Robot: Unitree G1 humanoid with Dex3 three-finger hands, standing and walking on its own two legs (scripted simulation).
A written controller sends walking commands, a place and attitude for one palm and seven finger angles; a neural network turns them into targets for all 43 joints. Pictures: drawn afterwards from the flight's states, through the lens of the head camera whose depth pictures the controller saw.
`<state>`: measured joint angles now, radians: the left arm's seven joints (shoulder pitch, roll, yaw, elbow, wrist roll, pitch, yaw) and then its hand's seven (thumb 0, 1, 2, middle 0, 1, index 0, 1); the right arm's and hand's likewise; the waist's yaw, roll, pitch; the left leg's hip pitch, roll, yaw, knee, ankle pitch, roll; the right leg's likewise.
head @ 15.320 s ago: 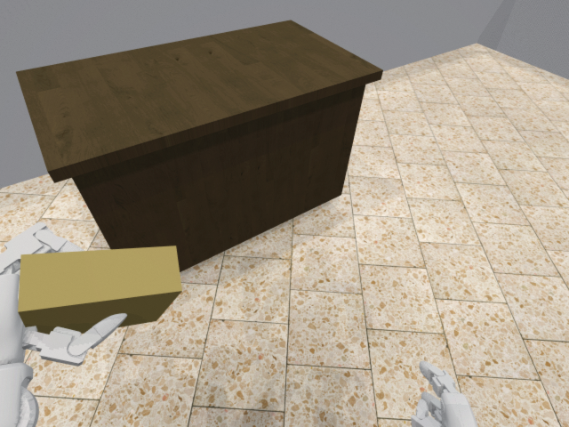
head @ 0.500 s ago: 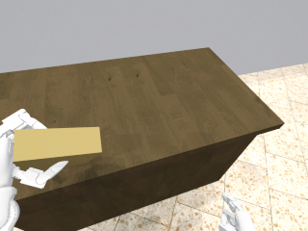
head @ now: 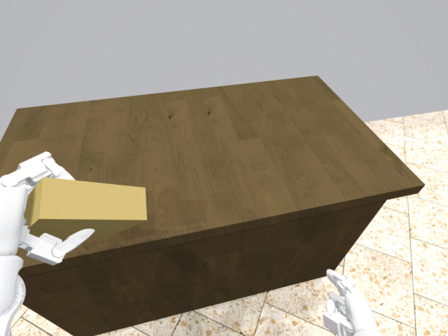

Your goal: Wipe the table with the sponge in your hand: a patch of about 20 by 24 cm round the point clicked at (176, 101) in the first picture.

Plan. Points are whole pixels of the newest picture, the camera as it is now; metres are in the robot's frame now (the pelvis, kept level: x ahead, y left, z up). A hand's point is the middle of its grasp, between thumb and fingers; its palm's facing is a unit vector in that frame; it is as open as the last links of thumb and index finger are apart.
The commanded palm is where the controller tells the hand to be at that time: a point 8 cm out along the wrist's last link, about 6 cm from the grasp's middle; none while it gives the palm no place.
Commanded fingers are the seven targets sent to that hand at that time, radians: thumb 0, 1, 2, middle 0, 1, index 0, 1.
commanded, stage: turn the palm down, sponge in hand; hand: left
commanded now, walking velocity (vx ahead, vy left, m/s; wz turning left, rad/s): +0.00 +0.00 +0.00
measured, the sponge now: (97, 214) +0.24 +0.23 +0.14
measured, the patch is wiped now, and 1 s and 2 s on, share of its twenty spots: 0.00 0.00 0.00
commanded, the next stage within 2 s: move the sponge above the wiping area in 1.78 s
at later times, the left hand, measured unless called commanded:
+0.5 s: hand (52, 197) +0.24 +0.29 +0.16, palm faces +0.33 -0.41 -0.85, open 9.1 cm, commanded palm +0.21 +0.30 +0.20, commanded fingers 0.00 0.10 1.30 -1.20 -1.60 -1.20 -1.60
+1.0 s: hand (30, 191) +0.26 +0.34 +0.15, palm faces +0.15 -0.28 -0.95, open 9.1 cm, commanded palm +0.22 +0.33 +0.21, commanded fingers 0.00 0.10 1.30 -1.20 -1.60 -1.20 -1.60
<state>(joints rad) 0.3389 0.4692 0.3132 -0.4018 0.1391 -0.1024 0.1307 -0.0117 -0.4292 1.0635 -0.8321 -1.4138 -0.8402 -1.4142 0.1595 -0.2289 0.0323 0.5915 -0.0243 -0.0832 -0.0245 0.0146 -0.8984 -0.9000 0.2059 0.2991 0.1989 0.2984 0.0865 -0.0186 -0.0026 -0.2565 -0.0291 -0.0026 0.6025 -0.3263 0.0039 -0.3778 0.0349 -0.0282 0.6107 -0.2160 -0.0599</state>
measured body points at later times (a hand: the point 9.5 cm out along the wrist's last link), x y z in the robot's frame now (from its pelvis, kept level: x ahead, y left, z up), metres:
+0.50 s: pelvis +0.02 -0.01 +0.00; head +0.03 -0.04 +0.45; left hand +0.22 +0.31 +0.21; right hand +0.22 -0.26 -0.10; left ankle +0.00 +0.12 -0.73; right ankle +0.07 -0.07 -0.73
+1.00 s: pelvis +0.03 +0.05 +0.02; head +0.03 +0.02 +0.46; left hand +0.24 +0.36 +0.20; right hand +0.27 -0.15 -0.06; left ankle +0.00 +0.12 -0.73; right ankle +0.07 -0.07 -0.73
